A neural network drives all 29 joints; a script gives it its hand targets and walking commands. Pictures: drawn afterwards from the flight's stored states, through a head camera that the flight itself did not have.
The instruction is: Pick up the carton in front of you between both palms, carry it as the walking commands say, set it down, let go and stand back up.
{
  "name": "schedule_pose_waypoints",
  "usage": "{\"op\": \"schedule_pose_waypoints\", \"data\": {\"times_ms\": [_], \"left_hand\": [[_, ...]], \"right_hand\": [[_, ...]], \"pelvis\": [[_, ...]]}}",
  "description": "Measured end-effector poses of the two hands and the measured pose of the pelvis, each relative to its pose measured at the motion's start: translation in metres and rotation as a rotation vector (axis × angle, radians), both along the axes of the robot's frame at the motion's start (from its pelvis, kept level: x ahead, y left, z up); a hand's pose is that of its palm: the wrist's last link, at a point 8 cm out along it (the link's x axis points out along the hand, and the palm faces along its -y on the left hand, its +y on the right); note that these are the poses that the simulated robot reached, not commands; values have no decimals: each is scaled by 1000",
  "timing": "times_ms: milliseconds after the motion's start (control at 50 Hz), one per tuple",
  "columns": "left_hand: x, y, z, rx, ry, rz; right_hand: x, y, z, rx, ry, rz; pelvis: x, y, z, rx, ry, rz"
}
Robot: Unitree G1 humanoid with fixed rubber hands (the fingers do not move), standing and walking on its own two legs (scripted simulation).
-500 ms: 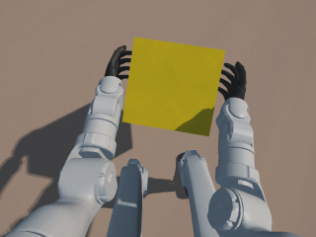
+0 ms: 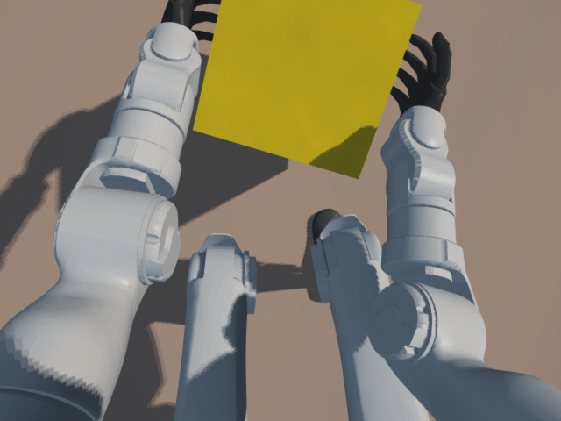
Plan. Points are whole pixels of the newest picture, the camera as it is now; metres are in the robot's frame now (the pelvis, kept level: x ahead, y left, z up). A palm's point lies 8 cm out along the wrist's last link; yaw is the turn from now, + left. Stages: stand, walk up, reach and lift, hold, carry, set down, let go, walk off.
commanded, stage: set down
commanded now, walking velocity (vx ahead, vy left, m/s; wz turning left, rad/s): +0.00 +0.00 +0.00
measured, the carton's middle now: (296, 79) +0.51 -0.06 -0.25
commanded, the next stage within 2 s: none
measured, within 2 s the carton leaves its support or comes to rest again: rests again in 0.90 s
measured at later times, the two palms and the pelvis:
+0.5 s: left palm (205, 33) +0.57 +0.07 -0.21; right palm (410, 99) +0.47 -0.21 -0.19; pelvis +0.00 +0.01 -0.05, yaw -3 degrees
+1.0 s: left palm (204, 36) +0.58 +0.07 -0.23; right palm (412, 95) +0.47 -0.22 -0.21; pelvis +0.01 +0.01 -0.06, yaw -3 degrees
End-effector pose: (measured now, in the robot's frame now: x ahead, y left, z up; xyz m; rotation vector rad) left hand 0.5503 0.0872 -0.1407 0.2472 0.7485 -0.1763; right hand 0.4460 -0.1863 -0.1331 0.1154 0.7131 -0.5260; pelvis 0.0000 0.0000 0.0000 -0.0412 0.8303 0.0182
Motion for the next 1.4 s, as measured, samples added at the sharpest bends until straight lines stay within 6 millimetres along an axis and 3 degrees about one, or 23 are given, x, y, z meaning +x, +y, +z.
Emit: {"op": "schedule_pose_waypoints", "data": {"times_ms": [140,260,600,1180,1400], "left_hand": [[11,-5,-45,9,19,-34],[20,-15,-71,-19,14,-65],[23,-20,-74,-59,14,-107],[27,-13,-99,-112,20,-117],[28,-11,-103,-122,-7,-140]], "right_hand": [[5,-5,-43,4,24,-4],[18,-18,-57,-21,36,6],[19,-22,-63,-16,33,5],[33,-29,-87,-22,99,97],[27,-29,-92,-21,94,98]], "pelvis": [[-4,0,-25,-10,-16,2],[-2,3,-42,-21,-36,3],[4,13,-55,-51,-41,2],[14,7,-65,-58,-36,8],[12,8,-68,-67,-56,10]]}}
